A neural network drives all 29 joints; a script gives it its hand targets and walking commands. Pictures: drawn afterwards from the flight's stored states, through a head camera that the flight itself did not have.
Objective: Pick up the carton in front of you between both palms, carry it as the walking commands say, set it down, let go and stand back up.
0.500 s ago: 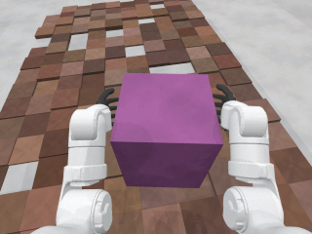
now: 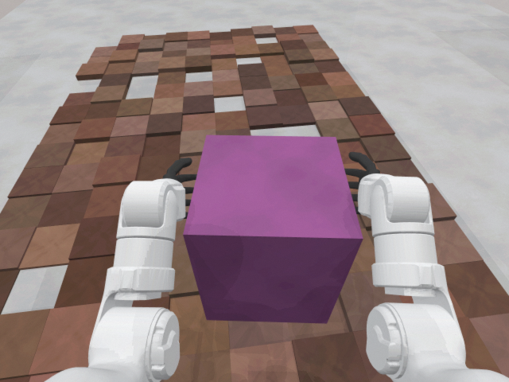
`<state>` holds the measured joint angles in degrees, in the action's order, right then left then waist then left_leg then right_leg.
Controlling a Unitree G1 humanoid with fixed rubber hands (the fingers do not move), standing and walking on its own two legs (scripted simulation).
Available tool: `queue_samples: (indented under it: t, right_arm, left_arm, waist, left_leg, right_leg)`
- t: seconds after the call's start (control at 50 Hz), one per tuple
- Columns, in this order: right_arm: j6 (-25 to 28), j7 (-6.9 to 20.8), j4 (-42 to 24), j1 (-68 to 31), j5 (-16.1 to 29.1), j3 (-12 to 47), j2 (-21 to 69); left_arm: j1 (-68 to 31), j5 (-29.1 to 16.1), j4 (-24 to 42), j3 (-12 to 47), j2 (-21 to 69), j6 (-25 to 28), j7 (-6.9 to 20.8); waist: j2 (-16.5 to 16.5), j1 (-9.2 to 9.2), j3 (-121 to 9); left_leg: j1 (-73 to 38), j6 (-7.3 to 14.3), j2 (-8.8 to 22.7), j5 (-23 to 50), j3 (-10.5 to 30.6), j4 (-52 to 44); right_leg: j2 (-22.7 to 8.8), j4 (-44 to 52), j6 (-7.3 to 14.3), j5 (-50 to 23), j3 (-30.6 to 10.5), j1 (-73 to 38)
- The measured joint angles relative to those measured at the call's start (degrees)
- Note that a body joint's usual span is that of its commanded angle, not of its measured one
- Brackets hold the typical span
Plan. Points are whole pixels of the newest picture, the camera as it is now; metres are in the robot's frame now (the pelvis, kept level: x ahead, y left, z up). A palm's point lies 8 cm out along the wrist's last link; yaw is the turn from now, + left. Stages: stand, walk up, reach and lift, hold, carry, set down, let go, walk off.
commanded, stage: carry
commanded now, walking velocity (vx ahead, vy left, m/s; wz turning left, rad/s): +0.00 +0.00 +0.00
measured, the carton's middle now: (268, 232) +0.34 +0.00 +0.05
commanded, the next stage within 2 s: none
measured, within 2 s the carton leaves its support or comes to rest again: neither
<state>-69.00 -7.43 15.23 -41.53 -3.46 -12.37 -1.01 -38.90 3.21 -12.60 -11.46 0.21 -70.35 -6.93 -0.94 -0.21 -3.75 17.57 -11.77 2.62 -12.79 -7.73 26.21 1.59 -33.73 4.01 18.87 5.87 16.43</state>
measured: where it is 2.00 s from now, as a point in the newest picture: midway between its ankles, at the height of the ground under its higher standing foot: outside the picture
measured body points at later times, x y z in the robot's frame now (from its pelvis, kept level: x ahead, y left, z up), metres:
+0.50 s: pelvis -0.05 +0.01 +0.00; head -0.08 +0.02 +0.45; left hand +0.30 +0.17 +0.12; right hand +0.31 -0.13 +0.13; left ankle +0.04 +0.11 -0.74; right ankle -0.01 -0.07 -0.73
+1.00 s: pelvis -0.07 +0.01 +0.00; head -0.08 +0.02 +0.45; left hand +0.29 +0.17 +0.12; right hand +0.30 -0.13 +0.13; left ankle +0.04 +0.11 -0.74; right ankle -0.01 -0.07 -0.73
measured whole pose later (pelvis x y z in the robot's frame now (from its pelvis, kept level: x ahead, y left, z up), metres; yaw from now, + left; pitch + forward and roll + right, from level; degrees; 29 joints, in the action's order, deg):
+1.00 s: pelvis -0.07 +0.01 +0.00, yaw +2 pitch +1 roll -1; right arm -69.2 -7.2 15.3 -40.4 -3.1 -12.3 -1.2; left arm -39.1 3.1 -13.7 -10.3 -0.1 -70.8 -6.9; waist -1.0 -0.2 -4.7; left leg 22.2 -4.1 1.9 -9.4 -7.1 22.5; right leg 0.9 -32.1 3.4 12.0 7.8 21.8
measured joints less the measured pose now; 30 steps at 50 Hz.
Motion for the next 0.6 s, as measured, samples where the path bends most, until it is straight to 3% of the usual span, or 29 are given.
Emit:
queue_samples:
  t: [0.6]
  right_arm:
    - [0.00, 0.16, 1.27, 0.73, 0.21, -0.03, -0.12]
  left_arm:
    - [-0.43, -0.15, -2.10, 1.05, -0.54, -0.41, 0.01]
  waist:
    - [0.16, -0.13, -1.12]
  left_leg:
    - [3.19, 6.32, -0.50, 2.91, 0.26, -3.76]
  right_leg:
    - [-0.46, 2.04, -0.56, -6.27, 1.45, 3.96]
